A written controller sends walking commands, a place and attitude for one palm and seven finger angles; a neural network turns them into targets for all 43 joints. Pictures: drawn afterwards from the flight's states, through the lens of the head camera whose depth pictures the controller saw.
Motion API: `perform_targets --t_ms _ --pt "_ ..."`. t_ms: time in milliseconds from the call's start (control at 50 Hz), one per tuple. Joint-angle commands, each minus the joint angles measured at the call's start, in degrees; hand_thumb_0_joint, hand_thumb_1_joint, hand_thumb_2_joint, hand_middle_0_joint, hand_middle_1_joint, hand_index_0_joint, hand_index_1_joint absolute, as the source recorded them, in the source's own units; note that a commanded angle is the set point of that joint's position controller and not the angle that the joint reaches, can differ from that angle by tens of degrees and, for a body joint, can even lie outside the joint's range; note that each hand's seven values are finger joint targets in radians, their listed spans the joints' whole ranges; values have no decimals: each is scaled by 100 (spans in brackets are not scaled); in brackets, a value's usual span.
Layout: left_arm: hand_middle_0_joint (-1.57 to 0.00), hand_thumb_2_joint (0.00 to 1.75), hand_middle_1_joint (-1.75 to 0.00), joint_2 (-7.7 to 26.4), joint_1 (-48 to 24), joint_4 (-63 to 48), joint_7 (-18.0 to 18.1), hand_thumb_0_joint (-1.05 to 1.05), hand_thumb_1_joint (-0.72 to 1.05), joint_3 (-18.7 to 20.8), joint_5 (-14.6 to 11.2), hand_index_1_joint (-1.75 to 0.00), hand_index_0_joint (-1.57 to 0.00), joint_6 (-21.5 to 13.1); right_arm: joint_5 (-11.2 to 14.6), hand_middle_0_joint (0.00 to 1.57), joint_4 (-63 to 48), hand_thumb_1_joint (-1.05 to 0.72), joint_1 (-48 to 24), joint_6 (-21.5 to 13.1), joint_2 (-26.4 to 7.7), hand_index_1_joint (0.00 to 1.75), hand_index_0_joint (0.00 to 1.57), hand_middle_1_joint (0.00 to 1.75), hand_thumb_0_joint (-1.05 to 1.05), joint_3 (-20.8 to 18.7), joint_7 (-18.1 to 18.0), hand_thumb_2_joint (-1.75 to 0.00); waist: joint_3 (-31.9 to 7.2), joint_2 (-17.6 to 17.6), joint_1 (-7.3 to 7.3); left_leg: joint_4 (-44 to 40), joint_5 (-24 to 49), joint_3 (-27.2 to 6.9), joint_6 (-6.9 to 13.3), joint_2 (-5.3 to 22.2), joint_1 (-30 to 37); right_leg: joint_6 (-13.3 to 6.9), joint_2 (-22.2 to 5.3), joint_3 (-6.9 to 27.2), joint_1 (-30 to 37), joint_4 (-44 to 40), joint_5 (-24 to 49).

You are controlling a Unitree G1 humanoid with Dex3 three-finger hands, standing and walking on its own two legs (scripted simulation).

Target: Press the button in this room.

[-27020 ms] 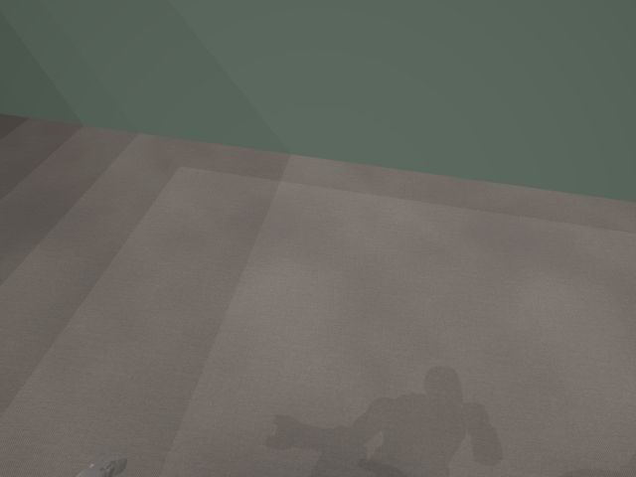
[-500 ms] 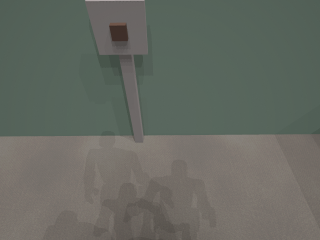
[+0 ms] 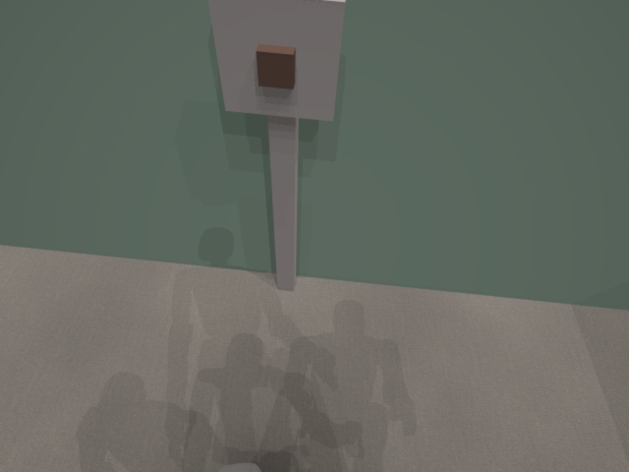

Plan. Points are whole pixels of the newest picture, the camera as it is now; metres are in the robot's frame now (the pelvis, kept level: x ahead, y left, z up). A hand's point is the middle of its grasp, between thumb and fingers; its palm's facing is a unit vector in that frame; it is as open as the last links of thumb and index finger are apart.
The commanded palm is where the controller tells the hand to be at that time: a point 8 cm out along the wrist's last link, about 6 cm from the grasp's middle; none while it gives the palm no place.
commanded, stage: take the last steps up to it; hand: left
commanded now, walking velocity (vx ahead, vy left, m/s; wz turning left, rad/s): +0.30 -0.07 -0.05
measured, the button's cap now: (276, 66) +0.73 +0.14 +0.12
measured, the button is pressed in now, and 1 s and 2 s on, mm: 0 0 0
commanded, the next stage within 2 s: come to a stop and stand still in 0.36 s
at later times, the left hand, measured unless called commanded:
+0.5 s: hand (255, 359) +0.30 +0.12 -0.15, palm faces -0.04 -0.97 -0.23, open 7.3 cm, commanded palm none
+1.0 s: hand (224, 377) +0.27 +0.17 -0.17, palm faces +0.02 -0.97 -0.22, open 7.3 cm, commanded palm none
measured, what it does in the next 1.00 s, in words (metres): walks ahead: right foot, then left foot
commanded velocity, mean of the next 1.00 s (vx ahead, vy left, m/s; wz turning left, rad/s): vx -0.02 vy -0.03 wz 0.00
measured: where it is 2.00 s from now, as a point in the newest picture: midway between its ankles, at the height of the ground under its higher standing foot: outside the picture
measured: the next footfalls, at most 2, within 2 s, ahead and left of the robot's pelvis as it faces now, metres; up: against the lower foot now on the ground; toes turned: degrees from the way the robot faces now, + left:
right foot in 0.38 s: +0.27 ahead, -0.16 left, +0.00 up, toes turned -11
left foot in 0.76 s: +0.28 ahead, +0.05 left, +0.00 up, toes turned +3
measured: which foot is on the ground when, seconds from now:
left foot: down 0.00-0.40, up 0.42-0.74, down 0.76-1.00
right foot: up 0.00-0.36, down 0.38-0.78, up 0.80-1.00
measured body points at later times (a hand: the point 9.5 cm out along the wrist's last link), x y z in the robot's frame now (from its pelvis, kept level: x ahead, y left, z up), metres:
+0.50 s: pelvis +0.18 -0.06 +0.00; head +0.22 -0.08 +0.45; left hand +0.30 +0.17 -0.13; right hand +0.14 -0.28 -0.16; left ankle +0.09 +0.09 -0.65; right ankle +0.23 -0.16 -0.72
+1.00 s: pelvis +0.22 -0.03 +0.01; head +0.27 -0.01 +0.46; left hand +0.27 +0.22 -0.15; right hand +0.33 -0.26 -0.12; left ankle +0.29 +0.05 -0.72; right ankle +0.15 -0.18 -0.63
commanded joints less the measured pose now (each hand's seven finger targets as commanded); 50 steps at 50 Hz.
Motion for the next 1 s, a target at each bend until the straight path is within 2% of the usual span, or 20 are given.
perform_targets --t_ms 0,40,120,260,320,340,360,380,400,440,500,560,680,720,740,760,780,820,860,980 --pt "-20 90 -30 527 -929 -738 -41 0 90 112 -10 -30 -20 -188 5 20 167 -90 1474 -14 -1122 30 20 30 0 -248 -153 -90 -67 1021 -731 -2370 -457 -2624 977 2099 1760 -138 -250 423 -3022 2679 437" --pt "-20 90 -30 394 -852 -716 -101 0 90 140 53 -30 -20 -117 -25 20 82 -90 1192 -102 -704 30 20 30 0 -134 -172 -90 136 614 -462 -2452 198 -1830 729 1752 1145 -55 -363 425 -2636 2264 854" --pt "-20 90 -30 340 -802 -833 -154 0 90 159 41 -30 -20 25 20 20 26 -90 973 -167 -738 30 20 30 0 -104 -160 -90 95 888 -194 -2564 771 -862 654 1387 999 109 -357 246 -2441 1429 1479" --pt "-20 90 -30 581 -1740 -1277 -185 0 90 187 9 -30 -20 25 -41 20 68 -90 1025 -84 -940 30 20 30 0 -220 -124 -90 310 948 -268 -2191 1238 -570 551 1409 1044 93 -177 -69 -1812 -483 1812" --pt "-20 90 -30 805 -1068 -1089 -173 0 90 241 32 -30 -20 -69 -29 20 101 -90 973 -14 -995 30 20 30 0 -224 -117 -90 -151 564 80 -1020 1659 -325 270 1129 915 -11 156 -360 -369 -1310 2078" --pt "-20 90 -30 1089 -350 -850 -140 0 90 305 44 -30 -20 -152 7 20 119 -90 999 -24 -894 30 20 30 0 -192 -90 -90 -557 66 409 123 1580 -94 71 785 513 -107 21 -118 695 -1588 2289" --pt "-20 90 -30 1735 231 -676 -47 0 90 446 78 -30 -20 -237 66 20 41 -90 1245 -30 -463 30 20 30 0 -104 -32 -90 -1113 -1595 543 1959 -430 249 -161 89 -659 -533 -1388 1690 1732 -2080 2989" --pt "-20 90 -30 1952 329 -669 -13 0 90 444 -57 -30 -20 -237 125 20 -108 -90 1170 55 -511 30 20 30 0 -73 -74 -90 -1341 -1678 474 3101 -2111 -424 -189 -140 -889 -1004 -2116 2715 1514 -2686 3436" --pt "-20 90 -30 1833 -208 -788 16 0 90 422 -46 -30 -20 -245 118 20 -95 -90 932 79 -532 30 20 30 0 -85 -78 -90 -1129 -1417 396 3601 -1828 -875 -161 66 -1151 -1148 -2032 2585 1096 -2820 3065" --pt "-20 90 -30 1367 -1054 -1009 43 0 90 288 -54 -30 -20 -218 60 20 -68 -90 668 103 -522 30 20 30 0 -93 -62 -90 -498 -368 59 3621 -947 -929 -205 357 -1202 -1009 -1614 1675 257 -2821 2735" --pt "-20 90 -30 991 -1609 -1134 110 0 90 140 -6 -30 -20 -233 67 20 195 -90 1155 257 -263 30 20 30 0 42 -104 -90 -517 -257 -356 2241 -704 -819 -396 339 -192 -809 -1265 554 -640 -2715 4641" --pt "-20 90 -30 1089 -1450 -1066 162 0 90 187 25 -30 -20 -135 120 20 151 -90 997 337 -215 30 20 30 0 78 -126 -90 -675 -416 -209 1222 -734 -596 -446 30 -57 -913 -1158 425 -176 -2327 5744" --pt "-20 90 -30 1379 -1407 -1130 221 0 90 331 5 -30 -20 115 96 20 -216 -90 477 459 -532 30 20 30 0 -54 -146 -90 -529 -595 -189 168 -183 -544 -411 -103 128 -981 -1300 563 -50 -1834 5431" --pt "-20 90 -30 1327 -1465 -1180 224 0 90 325 -34 -30 -20 182 74 20 -197 -90 681 423 -693 30 20 30 0 -91 -141 -90 -604 -273 -345 -879 1592 -657 -299 148 1044 -583 -994 359 -576 -1285 4283" --pt "-20 90 -30 1049 -1176 -1228 215 0 90 276 -63 -30 -20 233 35 20 -277 -90 667 370 -1042 30 20 30 0 -146 -152 -90 -783 897 -274 -1038 3796 -1673 150 1150 1655 -133 -331 -5 -1271 -662 2513" --pt "-20 90 -30 874 -1019 -1241 242 0 90 184 -86 -30 -20 266 57 20 -361 -90 697 384 -1343 30 20 30 0 -191 -149 -90 -855 1822 -318 -1467 5346 -2314 786 2061 1480 112 258 -126 -1369 667 -561" --pt "-20 90 -30 946 -1140 -1219 289 0 90 201 -70 -30 -20 340 48 20 -382 -90 606 389 -1401 30 20 30 0 -189 -240 -90 -1024 1752 -408 -1480 5220 -2396 1044 2088 1115 129 403 553 -1271 1629 -1040" --pt "-20 90 -30 1031 -1184 -1181 256 0 90 278 -58 -30 -20 321 24 20 -561 -90 103 383 -1238 30 20 30 0 -170 -287 -90 -900 1201 -260 -1266 4648 -1989 1124 1753 1276 132 429 886 -1890 2512 -488" --pt "-20 90 -30 1015 -1036 -1109 194 0 90 290 -49 -30 -20 302 52 20 -657 -90 -94 343 -1080 30 20 30 0 -130 -293 -90 -1008 697 -159 -1205 4273 -1534 964 1499 1477 224 399 858 -2088 2761 66" --pt "-20 90 -30 921 -1101 -1211 122 0 90 240 -22 -30 -20 366 59 20 -559 -90 108 290 -1025 30 20 30 0 -171 -259 -90 -1026 1109 -300 -1687 2367 -1574 880 1359 1493 312 249 665 -1783 1558 184"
